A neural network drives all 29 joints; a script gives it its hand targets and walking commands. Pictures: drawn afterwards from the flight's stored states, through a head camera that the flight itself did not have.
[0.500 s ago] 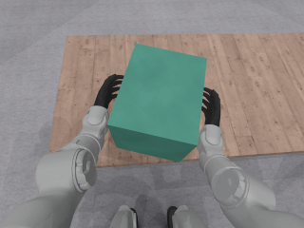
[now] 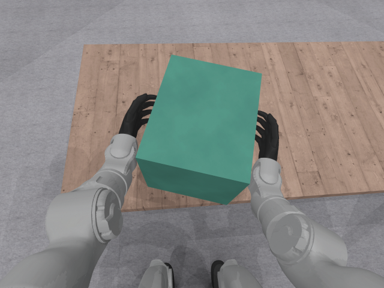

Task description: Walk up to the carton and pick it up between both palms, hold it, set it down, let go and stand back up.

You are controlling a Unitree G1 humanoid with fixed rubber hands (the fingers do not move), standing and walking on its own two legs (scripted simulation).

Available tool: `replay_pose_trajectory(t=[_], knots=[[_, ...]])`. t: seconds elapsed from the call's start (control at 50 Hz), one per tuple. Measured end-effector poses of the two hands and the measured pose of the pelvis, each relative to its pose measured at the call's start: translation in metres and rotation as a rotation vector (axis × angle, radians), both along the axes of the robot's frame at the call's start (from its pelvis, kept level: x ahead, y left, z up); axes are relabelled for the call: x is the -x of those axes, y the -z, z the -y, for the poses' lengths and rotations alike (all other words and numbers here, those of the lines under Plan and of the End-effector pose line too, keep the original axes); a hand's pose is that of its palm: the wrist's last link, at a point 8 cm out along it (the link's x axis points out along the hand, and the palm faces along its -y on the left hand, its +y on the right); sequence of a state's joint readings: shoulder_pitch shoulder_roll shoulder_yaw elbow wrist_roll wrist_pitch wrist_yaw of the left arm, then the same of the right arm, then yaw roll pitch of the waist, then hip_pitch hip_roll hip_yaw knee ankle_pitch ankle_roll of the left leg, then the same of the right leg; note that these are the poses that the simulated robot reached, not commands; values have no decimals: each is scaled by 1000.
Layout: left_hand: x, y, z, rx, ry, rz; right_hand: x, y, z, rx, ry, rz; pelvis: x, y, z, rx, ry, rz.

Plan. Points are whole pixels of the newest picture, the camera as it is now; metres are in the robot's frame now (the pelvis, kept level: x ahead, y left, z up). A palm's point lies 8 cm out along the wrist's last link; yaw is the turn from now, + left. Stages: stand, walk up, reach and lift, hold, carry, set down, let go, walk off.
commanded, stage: reach and lift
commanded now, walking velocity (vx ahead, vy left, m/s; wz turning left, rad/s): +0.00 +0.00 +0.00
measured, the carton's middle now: (200, 134) +0.45 -0.03 -0.06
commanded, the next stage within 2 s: none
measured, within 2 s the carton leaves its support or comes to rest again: leaves its support in 0.92 s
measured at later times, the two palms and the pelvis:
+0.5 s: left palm (133, 129) +0.45 +0.12 -0.01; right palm (268, 154) +0.38 -0.17 -0.02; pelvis +0.00 +0.00 +0.00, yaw +0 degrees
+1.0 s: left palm (140, 130) +0.44 +0.11 +0.00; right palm (279, 150) +0.38 -0.19 -0.01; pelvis +0.00 +0.00 +0.00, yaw +0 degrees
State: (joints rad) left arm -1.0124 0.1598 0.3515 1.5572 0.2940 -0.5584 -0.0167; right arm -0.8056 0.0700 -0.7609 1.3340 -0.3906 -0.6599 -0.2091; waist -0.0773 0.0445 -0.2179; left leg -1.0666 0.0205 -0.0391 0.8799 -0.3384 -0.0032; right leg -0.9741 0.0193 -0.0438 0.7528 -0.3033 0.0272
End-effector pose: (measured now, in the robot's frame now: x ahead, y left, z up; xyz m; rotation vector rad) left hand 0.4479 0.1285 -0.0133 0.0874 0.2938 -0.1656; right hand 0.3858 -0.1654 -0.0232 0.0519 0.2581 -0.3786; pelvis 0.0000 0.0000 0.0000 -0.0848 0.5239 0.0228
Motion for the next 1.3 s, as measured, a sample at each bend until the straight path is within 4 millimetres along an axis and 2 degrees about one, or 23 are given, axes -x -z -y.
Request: replay_pose_trajectory(t=[0.44, 0.78, 0.9, 1.1, 1.3], knots=[[1, -2, 2, -30, 10, 15, 3, 1, 2, -6, -3, 25, -1, 0, 0, 0, 0, 0], [14, -2, 19, -45, -5, 17, 14, 2, 17, 5, 5, 29, 0, 0, 1, -1, 1, 4], [15, -6, 23, -55, -14, 19, 11, -4, 21, 15, -10, 23, 0, -1, 2, -2, 2, 10], [11, -32, 22, -66, -40, 45, -2, -34, 21, 24, -40, 38, -2, -5, 7, -11, -2, 57], [12, -79, 17, -68, -76, 69, -12, -83, 18, 35, -77, 54, -13, -20, 13, -26, -12, 168]])
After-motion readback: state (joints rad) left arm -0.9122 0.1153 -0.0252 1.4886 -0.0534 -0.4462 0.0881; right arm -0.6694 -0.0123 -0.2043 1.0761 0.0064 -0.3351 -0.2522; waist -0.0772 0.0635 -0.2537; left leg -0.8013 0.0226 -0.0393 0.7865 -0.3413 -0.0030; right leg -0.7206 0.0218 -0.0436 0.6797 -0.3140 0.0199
